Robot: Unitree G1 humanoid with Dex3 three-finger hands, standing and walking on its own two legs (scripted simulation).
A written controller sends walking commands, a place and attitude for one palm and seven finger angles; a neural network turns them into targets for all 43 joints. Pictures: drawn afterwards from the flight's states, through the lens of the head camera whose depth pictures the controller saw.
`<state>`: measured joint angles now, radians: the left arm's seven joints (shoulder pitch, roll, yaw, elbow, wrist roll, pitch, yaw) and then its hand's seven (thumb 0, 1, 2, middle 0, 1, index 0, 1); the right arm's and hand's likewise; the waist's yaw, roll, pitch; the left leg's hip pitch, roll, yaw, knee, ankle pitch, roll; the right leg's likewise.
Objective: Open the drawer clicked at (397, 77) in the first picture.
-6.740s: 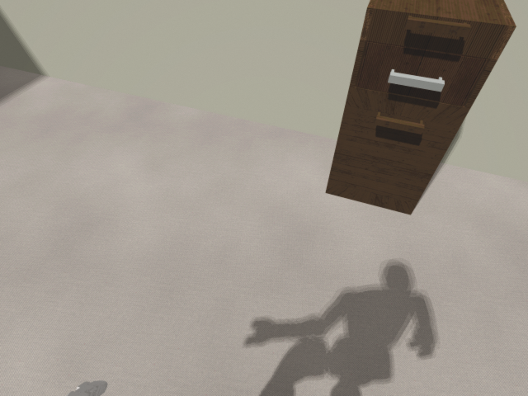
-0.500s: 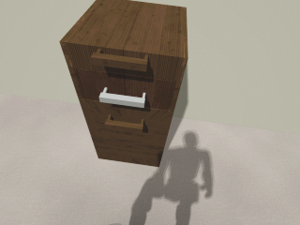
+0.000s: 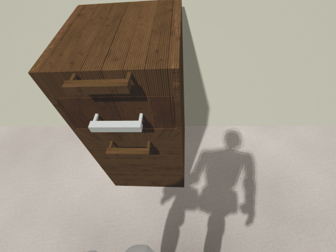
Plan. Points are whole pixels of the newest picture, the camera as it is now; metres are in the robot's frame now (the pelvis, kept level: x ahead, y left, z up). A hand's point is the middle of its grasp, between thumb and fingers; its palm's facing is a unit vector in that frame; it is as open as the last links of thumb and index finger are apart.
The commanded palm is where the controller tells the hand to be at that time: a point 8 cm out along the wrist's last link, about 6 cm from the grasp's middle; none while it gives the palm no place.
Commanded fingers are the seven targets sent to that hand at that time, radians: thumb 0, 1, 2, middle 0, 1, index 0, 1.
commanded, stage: come to a stop and stand still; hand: left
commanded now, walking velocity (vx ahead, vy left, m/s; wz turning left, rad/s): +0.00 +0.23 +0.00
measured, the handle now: (117, 121) +0.52 +0.21 -0.06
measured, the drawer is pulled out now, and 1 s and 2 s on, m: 0.00 0.00 0.00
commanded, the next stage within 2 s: look again from close up in 0.64 s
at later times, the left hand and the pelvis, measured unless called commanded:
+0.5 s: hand out of the picture -0.05 +0.23 -0.17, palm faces +0.09 -0.97 -0.20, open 7.3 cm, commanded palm none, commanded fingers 0.00 0.90 0.90 -0.20 -0.30 -0.20 -0.30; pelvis -0.04 +0.03 +0.01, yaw +2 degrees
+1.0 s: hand out of the picture -0.02 +0.19 -0.17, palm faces +0.04 -0.97 -0.24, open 7.2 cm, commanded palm none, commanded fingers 0.00 0.90 0.90 -0.20 -0.30 -0.20 -0.30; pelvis -0.04 +0.01 +0.00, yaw +1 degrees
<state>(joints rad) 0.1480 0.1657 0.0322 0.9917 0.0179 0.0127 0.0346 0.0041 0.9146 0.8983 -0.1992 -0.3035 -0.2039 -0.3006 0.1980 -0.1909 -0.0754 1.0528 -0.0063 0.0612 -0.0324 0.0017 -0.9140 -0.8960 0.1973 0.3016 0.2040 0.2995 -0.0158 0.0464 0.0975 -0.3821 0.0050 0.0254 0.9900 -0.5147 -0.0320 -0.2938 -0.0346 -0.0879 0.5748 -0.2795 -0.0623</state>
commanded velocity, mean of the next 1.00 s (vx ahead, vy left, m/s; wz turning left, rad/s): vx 0.03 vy -0.02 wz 0.00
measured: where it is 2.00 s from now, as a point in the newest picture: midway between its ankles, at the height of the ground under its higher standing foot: outside the picture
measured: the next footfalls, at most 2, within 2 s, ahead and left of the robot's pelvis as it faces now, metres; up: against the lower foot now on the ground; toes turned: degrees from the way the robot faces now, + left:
left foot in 0.42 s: +0.02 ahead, +0.15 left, +0.00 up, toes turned +1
right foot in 0.70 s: +0.03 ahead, -0.06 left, +0.00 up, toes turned +2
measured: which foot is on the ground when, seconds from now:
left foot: up 0.00-0.40, down 0.42-1.00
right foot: down 0.00-0.44, up 0.46-0.68, down 0.70-1.00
